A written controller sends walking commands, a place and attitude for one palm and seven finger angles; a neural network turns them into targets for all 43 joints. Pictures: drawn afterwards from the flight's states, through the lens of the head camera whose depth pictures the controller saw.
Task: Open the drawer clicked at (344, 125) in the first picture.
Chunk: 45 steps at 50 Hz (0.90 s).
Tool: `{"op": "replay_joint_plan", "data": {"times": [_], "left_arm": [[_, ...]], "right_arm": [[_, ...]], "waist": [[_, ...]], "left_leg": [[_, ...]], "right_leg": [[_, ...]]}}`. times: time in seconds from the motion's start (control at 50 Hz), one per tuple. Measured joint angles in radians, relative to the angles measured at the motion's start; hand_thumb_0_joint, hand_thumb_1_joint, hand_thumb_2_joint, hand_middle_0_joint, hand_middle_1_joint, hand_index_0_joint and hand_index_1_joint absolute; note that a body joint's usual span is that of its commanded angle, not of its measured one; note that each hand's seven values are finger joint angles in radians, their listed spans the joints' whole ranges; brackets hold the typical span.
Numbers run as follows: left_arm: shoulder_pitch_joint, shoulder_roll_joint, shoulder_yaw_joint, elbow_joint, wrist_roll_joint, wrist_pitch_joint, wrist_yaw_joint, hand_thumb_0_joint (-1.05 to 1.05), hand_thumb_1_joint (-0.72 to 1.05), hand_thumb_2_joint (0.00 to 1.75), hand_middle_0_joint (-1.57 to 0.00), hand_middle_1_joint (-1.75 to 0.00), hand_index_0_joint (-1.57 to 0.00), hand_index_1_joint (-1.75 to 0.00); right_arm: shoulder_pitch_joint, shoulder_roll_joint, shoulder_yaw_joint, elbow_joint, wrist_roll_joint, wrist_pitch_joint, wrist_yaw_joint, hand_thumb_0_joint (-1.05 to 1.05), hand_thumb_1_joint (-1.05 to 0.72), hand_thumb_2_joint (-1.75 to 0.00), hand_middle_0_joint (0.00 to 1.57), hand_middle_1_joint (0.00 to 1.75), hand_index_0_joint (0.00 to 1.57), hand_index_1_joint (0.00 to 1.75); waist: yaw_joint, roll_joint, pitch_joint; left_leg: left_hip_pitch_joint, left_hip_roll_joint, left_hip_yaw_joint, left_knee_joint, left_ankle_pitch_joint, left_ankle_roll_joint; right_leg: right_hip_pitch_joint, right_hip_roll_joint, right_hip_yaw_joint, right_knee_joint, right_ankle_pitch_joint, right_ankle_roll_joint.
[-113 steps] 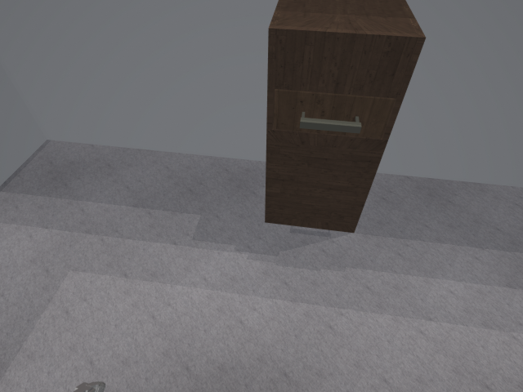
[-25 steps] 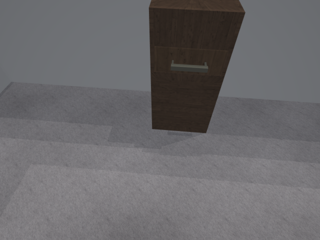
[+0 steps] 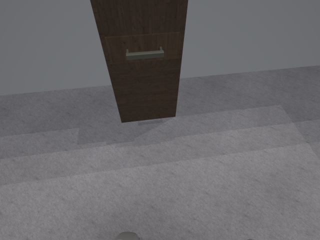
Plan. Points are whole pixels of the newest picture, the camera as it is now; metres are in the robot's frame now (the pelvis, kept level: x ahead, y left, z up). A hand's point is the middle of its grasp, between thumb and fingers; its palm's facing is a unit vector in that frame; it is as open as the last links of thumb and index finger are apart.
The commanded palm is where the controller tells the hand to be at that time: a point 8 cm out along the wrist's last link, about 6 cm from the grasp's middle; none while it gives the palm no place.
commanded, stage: walk to a spot facing it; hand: left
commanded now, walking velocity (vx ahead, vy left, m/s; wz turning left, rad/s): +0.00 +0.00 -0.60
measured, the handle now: (144, 52) +0.99 +0.18 -0.13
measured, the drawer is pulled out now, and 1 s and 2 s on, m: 0.00 0.00 0.00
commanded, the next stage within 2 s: turn to face it in 1.46 s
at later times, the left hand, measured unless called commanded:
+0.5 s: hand (91, 238) +0.13 +0.21 -0.16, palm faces -0.31 -0.93 -0.22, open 7.4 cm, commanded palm none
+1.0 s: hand (108, 219) +0.19 +0.19 -0.20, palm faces -0.50 -0.85 -0.16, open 7.4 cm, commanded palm none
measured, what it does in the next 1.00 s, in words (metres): steps on the spot, turning right: left foot, then right foot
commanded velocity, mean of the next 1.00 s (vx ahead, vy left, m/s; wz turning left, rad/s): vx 0.18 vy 0.00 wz -0.58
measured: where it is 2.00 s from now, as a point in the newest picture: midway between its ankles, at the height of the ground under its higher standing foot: (201, 225)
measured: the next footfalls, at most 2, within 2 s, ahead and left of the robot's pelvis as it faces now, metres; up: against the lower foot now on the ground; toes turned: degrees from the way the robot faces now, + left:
left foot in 0.14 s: +0.03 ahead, +0.15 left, +0.00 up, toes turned -4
right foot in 0.58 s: -0.03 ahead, -0.11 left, +0.00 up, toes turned -27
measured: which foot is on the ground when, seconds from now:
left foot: up 0.00-0.12, down 0.14-0.56, up 0.58-0.94, down 0.96-1.00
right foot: down 0.00-0.14, up 0.16-0.56, down 0.58-0.96, up 0.98-1.00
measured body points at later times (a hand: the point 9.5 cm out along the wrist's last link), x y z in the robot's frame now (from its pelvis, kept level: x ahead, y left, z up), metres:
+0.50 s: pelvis -0.02 +0.04 +0.00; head +0.01 +0.04 +0.45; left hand +0.15 +0.26 -0.14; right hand -0.07 -0.21 -0.14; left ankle -0.01 +0.15 -0.74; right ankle -0.06 -0.09 -0.70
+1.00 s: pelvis +0.09 +0.02 -0.02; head +0.11 +0.04 +0.43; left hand +0.22 +0.23 -0.18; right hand +0.03 -0.25 -0.12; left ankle +0.19 +0.06 -0.74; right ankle -0.06 -0.07 -0.71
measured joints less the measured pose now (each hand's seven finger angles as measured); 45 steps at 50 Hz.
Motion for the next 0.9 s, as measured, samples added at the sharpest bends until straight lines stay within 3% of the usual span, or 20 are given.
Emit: {"op": "replay_joint_plan", "data": {"times": [0.08, 0.12, 0.16, 0.2, 0.24, 0.32, 0.44, 0.56, 0.58, 0.62, 0.68, 0.8, 0.9], "left_arm": [[-0.013, 0.026, 0.012, -0.005, 0.003, 0.01, 0.001, 0.01, 0.91, 0.89, -0.2, -0.3, -0.21, -0.3], [-0.019, 0.043, 0.018, -0.009, 0.001, 0.018, 0.001, 0.01, 0.91, 0.89, -0.2, -0.3, -0.21, -0.3], [-0.031, 0.064, 0.027, -0.011, -0.004, 0.028, -0.002, 0.01, 0.91, 0.89, -0.2, -0.3, -0.21, -0.3], [-0.044, 0.08, 0.038, -0.008, 0.003, 0.036, -0.008, 0.01, 0.91, 0.89, -0.2, -0.3, -0.2, -0.3], [-0.053, 0.093, 0.048, -0.012, 0.008, 0.038, -0.018, 0.01, 0.91, 0.89, -0.2, -0.3, -0.2, -0.3], [-0.06, 0.096, 0.051, -0.023, 0.005, 0.041, -0.03, 0.01, 0.91, 0.9, -0.2, -0.3, -0.2, -0.3], [-0.091, 0.07, 0.037, -0.022, 0.001, 0.053, -0.036, 0.01, 0.91, 0.9, -0.19, -0.3, -0.2, -0.3], [-0.119, 0.038, 0.017, -0.037, 0.001, 0.028, -0.045, 0.01, 0.91, 0.9, -0.19, -0.3, -0.2, -0.3], [-0.118, 0.038, 0.014, -0.041, 0.003, 0.013, -0.043, 0.01, 0.91, 0.9, -0.2, -0.3, -0.2, -0.3], [-0.119, 0.019, 0.005, -0.04, -0.003, -0.01, -0.031, 0.01, 0.91, 0.9, -0.2, -0.3, -0.2, -0.3], [-0.078, 0.004, -0.002, -0.035, -0.004, -0.028, -0.017, 0.01, 0.91, 0.89, -0.2, -0.3, -0.2, -0.3], [0.008, 0.002, -0.01, 0.019, 0.0, -0.046, -0.019, 0.01, 0.91, 0.89, -0.2, -0.3, -0.21, -0.3], [0.059, 0.014, -0.003, 0.051, 0.004, -0.045, -0.02, 0.01, 0.91, 0.89, -0.2, -0.3, -0.21, -0.3]], "right_arm": [[-0.012, 0.005, 0.004, -0.022, 0.008, -0.011, -0.004, 0.01, -0.91, -0.9, 0.2, 0.3, 0.2, 0.29], [-0.008, 0.008, 0.01, -0.037, 0.011, -0.026, -0.007, 0.01, -0.91, -0.9, 0.2, 0.3, 0.2, 0.29], [0.002, 0.019, 0.017, -0.049, 0.007, -0.04, -0.008, 0.01, -0.91, -0.9, 0.2, 0.3, 0.2, 0.29], [0.018, 0.029, 0.027, -0.054, -0.001, -0.04, -0.006, 0.01, -0.9, -0.9, 0.2, 0.3, 0.2, 0.29], [0.037, 0.038, 0.034, -0.052, -0.007, -0.038, -0.007, 0.01, -0.9, -0.9, 0.2, 0.3, 0.2, 0.29], [0.07, 0.043, 0.036, -0.041, -0.01, -0.039, -0.006, 0.01, -0.9, -0.9, 0.2, 0.3, 0.2, 0.29], [0.113, 0.038, 0.023, -0.019, -0.014, -0.043, 0.003, 0.01, -0.9, -0.9, 0.2, 0.3, 0.2, 0.29], [0.162, -0.001, 0.006, 0.012, -0.017, -0.034, 0.016, 0.01, -0.9, -0.9, 0.2, 0.3, 0.2, 0.3], [0.175, -0.009, 0.004, 0.016, -0.013, -0.027, 0.019, 0.01, -0.9, -0.9, 0.2, 0.3, 0.2, 0.29], [0.178, -0.03, 0.0, 0.036, -0.013, 0.0, 0.021, 0.01, -0.9, -0.9, 0.2, 0.3, 0.2, 0.29], [0.171, -0.04, -0.004, 0.05, -0.018, 0.012, 0.032, 0.01, -0.91, -0.9, 0.2, 0.3, 0.2, 0.29], [0.135, -0.029, -0.009, 0.001, -0.019, -0.021, 0.047, 0.01, -0.91, -0.9, 0.2, 0.3, 0.2, 0.29], [0.099, -0.007, -0.003, -0.033, -0.012, -0.046, 0.052, 0.01, -0.91, -0.9, 0.2, 0.3, 0.2, 0.29]], "waist": [[0.009, -0.017, -0.016], [0.005, -0.026, -0.026], [-0.004, -0.047, -0.027], [-0.008, -0.055, -0.024], [-0.009, -0.057, -0.02], [-0.012, -0.04, -0.015], [-0.038, -0.008, 0.007], [-0.067, 0.037, 0.006], [-0.066, 0.038, -0.003], [-0.067, 0.064, -0.001], [-0.058, 0.056, -0.017], [-0.053, 0.024, -0.041], [-0.023, -0.002, -0.043]], "left_leg": [[0.072, -0.019, -0.004, -0.169, -0.014, 0.015], [0.135, -0.026, 0.002, -0.316, 0.039, 0.026], [0.157, -0.034, 0.021, -0.371, 0.103, 0.069], [0.173, -0.025, 0.047, -0.37, 0.099, 0.085], [0.201, -0.012, 0.07, -0.397, 0.104, 0.088], [0.237, 0.015, 0.119, -0.434, 0.116, 0.092], [0.254, 0.058, 0.194, -0.426, 0.103, 0.083], [0.215, 0.129, 0.266, -0.297, 0.026, 0.042], [0.181, 0.139, 0.261, -0.217, -0.036, 0.033], [0.093, 0.131, 0.163, -0.015, -0.132, 0.02], [-0.009, 0.098, 0.093, 0.15, -0.075, 0.011], [-0.092, 0.091, 0.077, 0.038, 0.086, -0.012], [-0.046, 0.065, 0.076, -0.164, 0.104, -0.004]], "right_leg": [[-0.022, 0.014, 0.048, 0.004, 0.014, 0.022], [-0.043, 0.023, 0.07, 0.027, 0.012, 0.04], [-0.086, 0.023, 0.076, 0.124, -0.08, 0.053], [-0.154, 0.015, 0.026, 0.336, -0.202, 0.078], [-0.206, -0.006, -0.022, 0.533, -0.21, 0.097], [-0.221, -0.063, -0.077, 0.662, -0.189, 0.122], [-0.124, -0.124, -0.128, 0.456, -0.224, 0.124], [0.036, -0.112, -0.189, 0.145, -0.201, 0.076], [0.048, -0.108, -0.182, 0.102, -0.162, 0.052], [0.035, -0.084, -0.18, 0.137, -0.147, 0.034], [0.073, -0.071, -0.147, 0.087, -0.135, 0.027], [0.157, -0.064, -0.084, -0.036, -0.098, 0.037], [0.196, -0.062, -0.036, -0.039, -0.135, 0.058]]}}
